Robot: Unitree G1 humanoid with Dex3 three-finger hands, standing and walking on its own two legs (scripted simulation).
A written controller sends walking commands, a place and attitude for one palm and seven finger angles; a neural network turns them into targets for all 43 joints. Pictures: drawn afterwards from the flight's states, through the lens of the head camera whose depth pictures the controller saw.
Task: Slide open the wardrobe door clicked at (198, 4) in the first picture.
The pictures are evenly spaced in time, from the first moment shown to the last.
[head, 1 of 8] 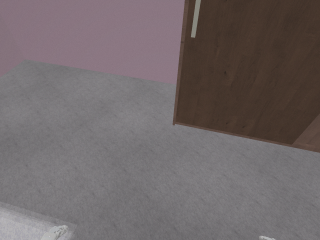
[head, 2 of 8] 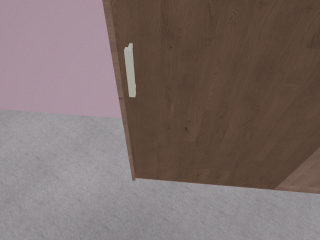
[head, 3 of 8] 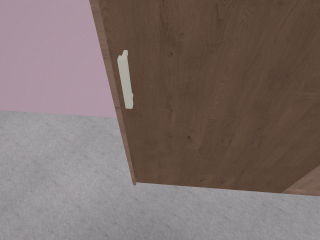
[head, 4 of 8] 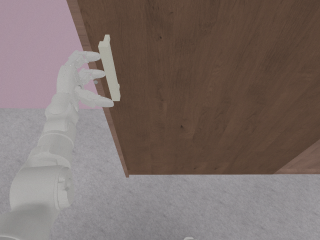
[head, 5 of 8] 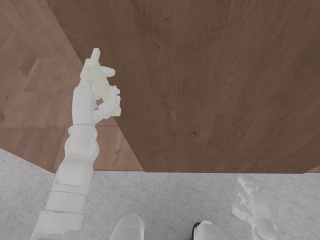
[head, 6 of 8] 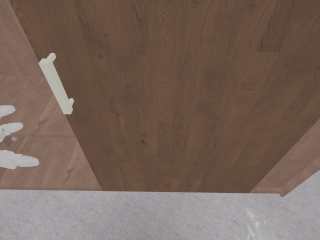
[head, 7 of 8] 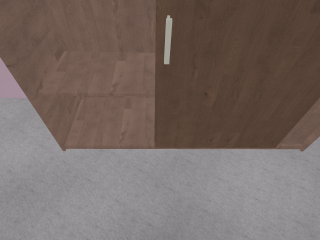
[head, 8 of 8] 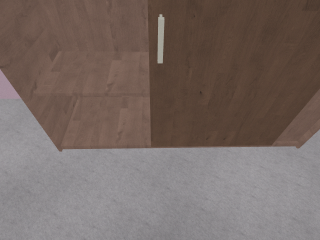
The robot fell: no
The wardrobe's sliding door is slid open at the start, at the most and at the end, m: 0.00 0.66 0.66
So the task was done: yes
